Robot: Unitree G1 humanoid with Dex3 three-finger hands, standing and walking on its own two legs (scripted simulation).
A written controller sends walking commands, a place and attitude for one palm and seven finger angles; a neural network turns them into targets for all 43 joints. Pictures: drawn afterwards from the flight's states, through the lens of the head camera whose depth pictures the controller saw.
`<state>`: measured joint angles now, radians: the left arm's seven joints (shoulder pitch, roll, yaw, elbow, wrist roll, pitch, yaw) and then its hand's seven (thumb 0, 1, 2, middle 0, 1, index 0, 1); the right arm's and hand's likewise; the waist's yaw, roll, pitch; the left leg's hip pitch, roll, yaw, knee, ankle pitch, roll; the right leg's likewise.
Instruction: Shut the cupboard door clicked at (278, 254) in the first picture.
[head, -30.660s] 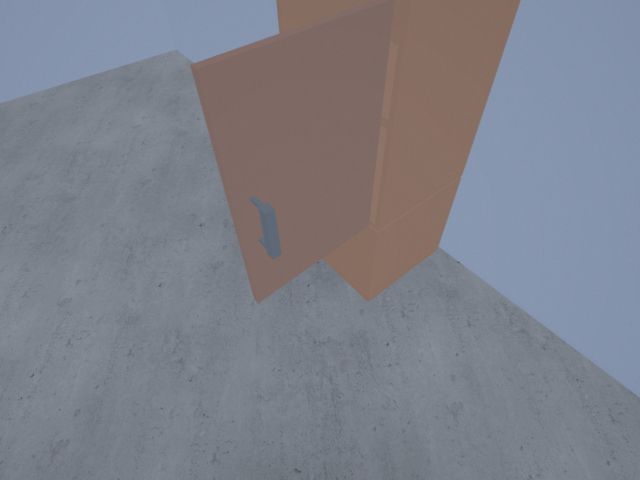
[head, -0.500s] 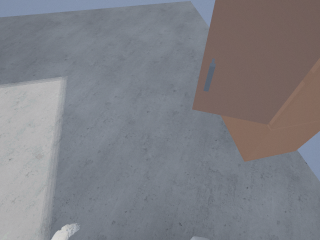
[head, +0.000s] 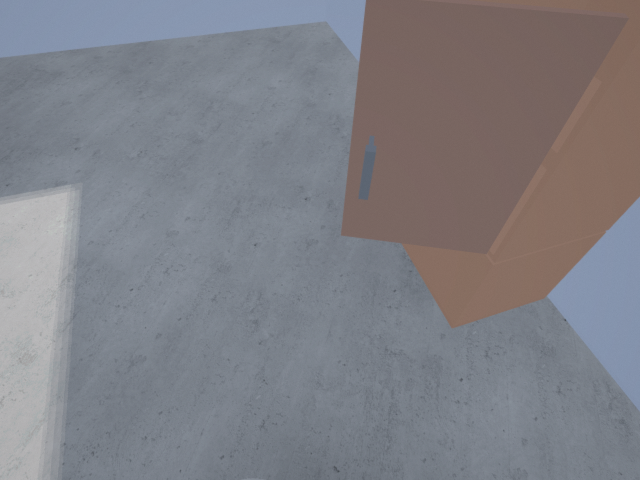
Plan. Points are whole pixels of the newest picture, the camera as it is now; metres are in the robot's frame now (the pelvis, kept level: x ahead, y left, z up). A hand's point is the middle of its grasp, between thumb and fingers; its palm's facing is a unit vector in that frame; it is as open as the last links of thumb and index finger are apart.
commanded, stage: take the last steps up to it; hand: left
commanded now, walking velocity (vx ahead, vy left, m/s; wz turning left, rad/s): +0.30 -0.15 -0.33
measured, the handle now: (367, 167) +0.73 -0.05 -0.08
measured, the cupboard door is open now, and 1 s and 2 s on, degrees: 63 63 63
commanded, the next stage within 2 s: come to a stop and stand still in 0.82 s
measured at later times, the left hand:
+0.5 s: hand (237, 421) +0.22 +0.15 -0.17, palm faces -0.24 -0.96 -0.16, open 7.4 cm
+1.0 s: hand (312, 393) +0.28 +0.03 -0.19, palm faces -0.07 -0.98 -0.17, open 7.3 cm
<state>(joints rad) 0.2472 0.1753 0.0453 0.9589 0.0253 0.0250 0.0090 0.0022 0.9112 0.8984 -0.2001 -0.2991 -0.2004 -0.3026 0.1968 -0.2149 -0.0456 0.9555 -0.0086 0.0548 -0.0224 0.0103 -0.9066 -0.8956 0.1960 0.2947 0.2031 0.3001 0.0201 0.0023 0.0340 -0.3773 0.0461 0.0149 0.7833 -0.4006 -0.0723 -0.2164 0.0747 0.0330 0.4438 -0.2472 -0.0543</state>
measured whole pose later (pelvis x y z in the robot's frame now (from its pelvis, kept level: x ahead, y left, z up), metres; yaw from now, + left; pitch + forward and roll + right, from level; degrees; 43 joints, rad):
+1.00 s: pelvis +0.25 -0.14 -0.01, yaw -7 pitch +0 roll -3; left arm 0.28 0.17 0.03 1.10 0.02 -0.05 0.02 -0.01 0.93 0.90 -0.19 -0.30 -0.19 -0.30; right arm 0.16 -0.15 -0.03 1.00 -0.02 -0.01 -0.01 0.01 -0.91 -0.90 0.19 0.29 0.20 0.30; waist 0.01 0.01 0.03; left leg -0.40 0.07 0.09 0.65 -0.23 -0.02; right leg -0.08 0.10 -0.17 0.40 -0.32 -0.09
